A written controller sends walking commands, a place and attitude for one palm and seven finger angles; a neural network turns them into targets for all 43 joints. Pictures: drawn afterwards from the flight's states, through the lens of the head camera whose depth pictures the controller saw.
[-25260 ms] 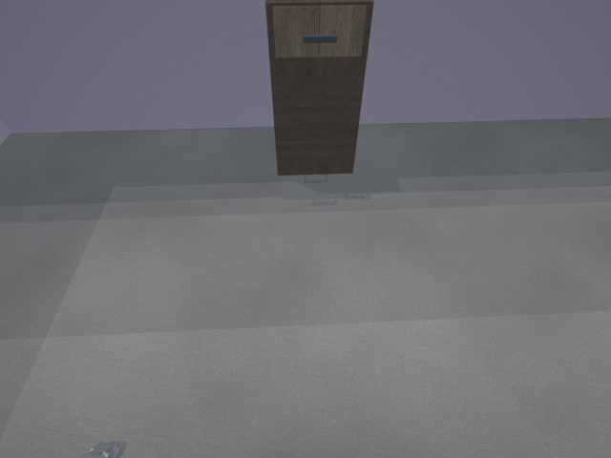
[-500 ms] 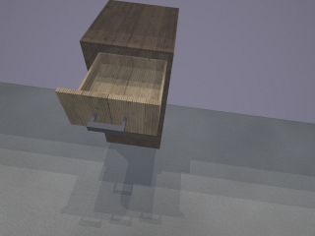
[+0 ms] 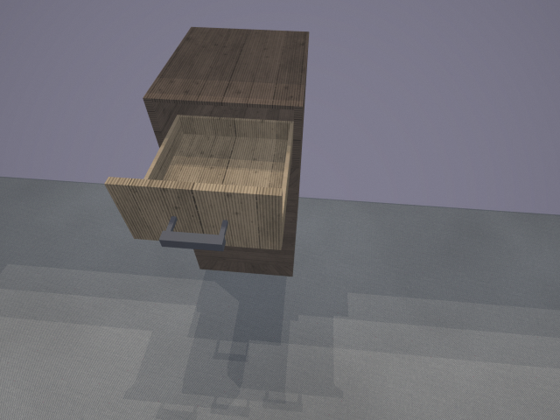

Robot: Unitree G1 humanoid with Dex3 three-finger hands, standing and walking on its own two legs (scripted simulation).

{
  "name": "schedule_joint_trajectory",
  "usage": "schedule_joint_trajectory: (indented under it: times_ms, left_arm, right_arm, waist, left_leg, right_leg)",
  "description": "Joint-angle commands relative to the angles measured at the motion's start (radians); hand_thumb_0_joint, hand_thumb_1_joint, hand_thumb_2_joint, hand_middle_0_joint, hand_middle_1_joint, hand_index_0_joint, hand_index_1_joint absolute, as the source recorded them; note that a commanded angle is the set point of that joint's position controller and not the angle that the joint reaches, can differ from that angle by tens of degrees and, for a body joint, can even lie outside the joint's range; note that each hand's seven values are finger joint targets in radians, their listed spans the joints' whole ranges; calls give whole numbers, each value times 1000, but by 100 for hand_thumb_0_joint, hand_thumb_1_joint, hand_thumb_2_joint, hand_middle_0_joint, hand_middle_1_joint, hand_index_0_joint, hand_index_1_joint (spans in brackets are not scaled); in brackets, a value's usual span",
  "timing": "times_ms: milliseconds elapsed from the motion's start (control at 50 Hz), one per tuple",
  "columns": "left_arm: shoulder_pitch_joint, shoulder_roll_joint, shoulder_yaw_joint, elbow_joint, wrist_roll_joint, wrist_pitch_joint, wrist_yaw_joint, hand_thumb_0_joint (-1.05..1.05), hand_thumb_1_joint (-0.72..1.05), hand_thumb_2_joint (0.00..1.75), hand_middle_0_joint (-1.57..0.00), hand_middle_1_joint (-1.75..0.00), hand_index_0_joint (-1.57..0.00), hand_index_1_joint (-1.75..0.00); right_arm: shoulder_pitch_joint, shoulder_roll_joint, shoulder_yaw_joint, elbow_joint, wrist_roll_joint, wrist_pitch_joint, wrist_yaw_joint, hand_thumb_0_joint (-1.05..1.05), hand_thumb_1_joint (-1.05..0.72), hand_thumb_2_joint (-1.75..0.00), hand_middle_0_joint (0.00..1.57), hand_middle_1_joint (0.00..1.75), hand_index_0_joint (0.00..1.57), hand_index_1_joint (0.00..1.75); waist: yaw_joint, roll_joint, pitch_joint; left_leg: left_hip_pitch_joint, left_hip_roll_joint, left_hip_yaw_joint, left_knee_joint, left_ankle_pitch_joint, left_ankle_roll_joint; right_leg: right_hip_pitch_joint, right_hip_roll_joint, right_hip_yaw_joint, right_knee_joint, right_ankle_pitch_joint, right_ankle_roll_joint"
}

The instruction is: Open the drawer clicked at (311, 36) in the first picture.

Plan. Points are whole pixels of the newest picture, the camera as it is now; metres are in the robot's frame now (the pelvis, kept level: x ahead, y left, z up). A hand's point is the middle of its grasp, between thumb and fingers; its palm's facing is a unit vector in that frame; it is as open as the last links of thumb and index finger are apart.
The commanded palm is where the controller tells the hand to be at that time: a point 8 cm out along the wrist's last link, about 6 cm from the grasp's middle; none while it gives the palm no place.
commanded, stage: let the arm hang, fingers relaxed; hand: left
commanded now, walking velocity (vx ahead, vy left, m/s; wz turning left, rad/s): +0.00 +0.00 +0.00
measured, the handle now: (195, 232) +0.47 +0.21 -0.08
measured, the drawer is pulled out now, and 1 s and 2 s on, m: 0.29 0.29 0.29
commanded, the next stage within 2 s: look to check the result in 0.22 s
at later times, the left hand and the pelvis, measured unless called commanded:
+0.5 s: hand out of the picture -0.02 +0.15 -0.18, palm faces +0.07 -0.98 -0.18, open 7.3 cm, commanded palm none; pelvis +0.01 -0.01 +0.00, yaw +0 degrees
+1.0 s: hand out of the picture +0.00 +0.13 -0.18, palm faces +0.08 -0.98 -0.17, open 7.3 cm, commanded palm none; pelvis +0.02 -0.02 +0.00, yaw +1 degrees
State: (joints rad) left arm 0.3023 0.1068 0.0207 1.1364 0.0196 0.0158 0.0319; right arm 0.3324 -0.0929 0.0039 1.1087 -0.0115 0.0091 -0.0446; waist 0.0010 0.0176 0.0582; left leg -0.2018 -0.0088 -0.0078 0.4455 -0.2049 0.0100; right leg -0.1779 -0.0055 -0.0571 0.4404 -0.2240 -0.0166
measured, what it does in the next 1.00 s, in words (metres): stands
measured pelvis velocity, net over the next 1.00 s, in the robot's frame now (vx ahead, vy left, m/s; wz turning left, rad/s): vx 0.02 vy -0.02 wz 0.01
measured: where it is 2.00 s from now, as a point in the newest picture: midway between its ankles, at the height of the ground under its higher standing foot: outside the picture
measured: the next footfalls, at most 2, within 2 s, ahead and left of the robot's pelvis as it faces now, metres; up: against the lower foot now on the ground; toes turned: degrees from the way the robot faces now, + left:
none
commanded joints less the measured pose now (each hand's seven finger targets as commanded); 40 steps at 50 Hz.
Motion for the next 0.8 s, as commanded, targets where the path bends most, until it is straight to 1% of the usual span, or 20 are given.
schedule_joint_trajectory:
  times_ms: [0, 40, 80, 100, 120, 160, 200, 240, 260, 360, 440, 460, 480, 520, 600, 620, 640, 720, 760, 780]
  left_arm:
    - [85, 100, 25, -17, -5, -12, 4, 0, 90, 90, -20, -30, -20, -30]
    - [81, 94, 26, -20, -5, -13, 5, 0, 90, 90, -20, -30, -20, -30]
    - [76, 92, 27, -22, -6, -13, 5, 0, 90, 90, -20, -30, -20, -30]
    - [78, 93, 27, -23, -6, -13, 4, 0, 90, 90, -20, -30, -20, -30]
    - [82, 92, 27, -22, -4, -13, 6, 0, 90, 90, -20, -30, -20, -30]
    - [78, 92, 27, -21, -6, -14, 4, 0, 90, 90, -20, -30, -20, -30]
    - [74, 92, 29, -20, -8, -14, 4, 0, 90, 90, -20, -30, -20, -30]
    - [69, 94, 29, -20, -7, -14, 5, 0, 90, 90, -20, -30, -20, -30]
    - [75, 89, 29, -21, -7, -14, 4, 0, 90, 90, -20, -30, -20, -30]
    - [71, 92, 28, -18, -9, -15, 4, 0, 90, 90, -20, -30, -20, -30]
    - [74, 94, 27, -14, -9, -19, 6, 0, 90, 90, -20, -30, -20, -30]
    - [71, 95, 27, -15, -10, -18, 6, 0, 90, 90, -20, -30, -20, -30]
    - [73, 94, 26, -14, -10, -18, 6, 0, 90, 90, -20, -30, -20, -30]
    - [74, 96, 26, -13, -9, -18, 7, 0, 90, 90, -20, -30, -20, -30]
    - [72, 98, 26, -11, -11, -20, 6, 0, 90, 90, -20, -30, -20, -30]
    - [77, 95, 25, -11, -9, -20, 7, 0, 90, 90, -20, -30, -20, -30]
    - [72, 92, 25, -11, -11, -19, 7, 0, 90, 90, -20, -30, -20, -30]
    - [77, 94, 25, -10, -9, -20, 7, 0, 90, 90, -20, -30, -20, -30]
    - [68, 92, 26, -11, -11, -20, 6, 0, 90, 90, -20, -30, -20, -30]
    - [70, 93, 26, -10, -11, -21, 6, 0, 90, 90, -20, -30, -20, -30]
  right_arm:
    - [90, -80, -22, -16, -5, -8, -5, 0, -90, -90, 20, 30, 20, 30]
    - [96, -77, -24, -18, -5, -7, -5, 0, -90, -90, 20, 30, 20, 30]
    - [98, -77, -23, -16, -6, -9, -7, 0, -90, -90, 20, 30, 20, 30]
    - [96, -76, -23, -17, -5, -10, -7, 0, -90, -90, 20, 30, 20, 30]
    - [91, -79, -24, -19, -4, -8, -8, 0, -90, -90, 20, 30, 20, 30]
    - [99, -74, -23, -18, -5, -10, -8, 0, -90, -90, 20, 30, 20, 30]
    - [98, -74, -23, -17, -5, -10, -9, 0, -90, -90, 20, 30, 20, 30]
    - [103, -73, -24, -15, -5, -7, -8, 0, -90, -90, 20, 30, 20, 30]
    - [98, -75, -24, -17, -6, -8, -8, 0, -90, -90, 20, 30, 20, 30]
    - [98, -74, -22, -13, -5, -7, -9, 0, -90, -90, 20, 30, 20, 30]
    - [93, -76, -23, -11, -3, -8, -9, 0, -90, -90, 20, 30, 20, 30]
    - [92, -76, -22, -10, -3, -7, -9, 0, -90, -90, 20, 30, 20, 30]
    - [85, -77, -22, -8, -3, -6, -9, 0, -90, -90, 20, 30, 20, 30]
    - [84, -79, -23, -9, -2, -4, -9, 0, -90, -90, 20, 30, 20, 30]
    - [84, -77, -20, -6, -3, -7, -10, 0, -90, -90, 20, 30, 20, 30]
    - [77, -82, -22, -7, -1, -7, -10, 0, -90, -90, 20, 30, 20, 30]
    - [83, -76, -21, -4, -4, -7, -11, 0, -90, -90, 20, 30, 20, 30]
    - [72, -80, -21, -4, -2, -6, -11, 0, -90, -90, 20, 30, 20, 30]
    - [79, -76, -20, -3, -4, -8, -11, 0, -90, -90, 20, 30, 20, 30]
    - [75, -79, -20, -2, -3, -10, -12, 0, -90, -90, 20, 30, 20, 30]
  waist:
    - [2, -4, 66]
    - [-1, -8, 72]
    - [-1, 7, 67]
    - [1, 28, 62]
    - [1, 20, 72]
    - [2, 0, 61]
    - [0, 10, 59]
    - [-3, -14, 65]
    - [-1, -2, 62]
    - [-4, 6, 60]
    - [-2, -26, 36]
    - [-3, -27, 48]
    - [-2, -10, 56]
    - [-2, -8, 67]
    - [-2, -22, 46]
    - [-1, -22, 53]
    - [-3, -7, 51]
    - [0, -4, 64]
    - [-2, -6, 51]
    - [-1, 7, 44]
  left_leg:
    - [-60, 76, -73, -100, -32, 34]
    - [-57, 80, -72, -95, -29, 35]
    - [-58, 80, -73, -96, -13, 33]
    - [-55, 80, -72, -95, -8, 32]
    - [-47, 85, -74, -94, -19, 31]
    - [-57, 83, -74, -91, 7, 33]
    - [-48, 79, -67, -86, 9, 30]
    - [-48, 81, -67, -81, 4, 30]
    - [-42, 79, -65, -81, 12, 30]
    - [-35, 81, -64, -78, 27, 27]
    - [-7, 86, -58, -66, 74, 26]
    - [-14, 83, -57, -66, 74, 24]
    - [-13, 81, -54, -65, 65, 22]
    - [-6, 83, -54, -66, 58, 21]
    - [-7, 83, -53, -66, 79, 20]
    - [6, 86, -54, -66, 86, 20]
    - [-3, 86, -54, -66, 85, 22]
    - [5, 85, -55, -66, 80, 19]
    - [-3, 87, -55, -70, 93, 20]
    - [4, 87, -56, -70, 107, 19]
  right_leg:
    - [-34, -78, 76, -112, -55, -38]
    - [-44, -77, 75, -115, -59, -38]
    - [-36, -75, 75, -107, -43, -39]
    - [-33, -77, 76, -107, -37, -39]
    - [-51, -70, 75, -107, -46, -39]
    - [-22, -76, 75, -107, -21, -39]
    - [-27, -80, 79, -115, -36, -41]
    - [-32, -79, 72, -119, -48, -40]
    - [-35, -80, 80, -120, -45, -41]
    - [-31, -80, 80, -124, -40, -42]
    - [-16, -86, 74, -126, -4, -42]
    - [-16, -85, 75, -127, -3, -41]
    - [-26, -86, 81, -134, -19, -42]
    - [-46, -82, 81, -138, -38, -42]
    - [-10, -86, 79, -135, -4, -42]
    - [-29, -83, 77, -134, -2, -42]
    - [-15, -84, 74, -135, 3, -42]
    - [-33, -81, 79, -139, -9, -42]
    - [-7, -83, 78, -135, 16, -43]
    - [-1, -84, 75, -130, 35, -42]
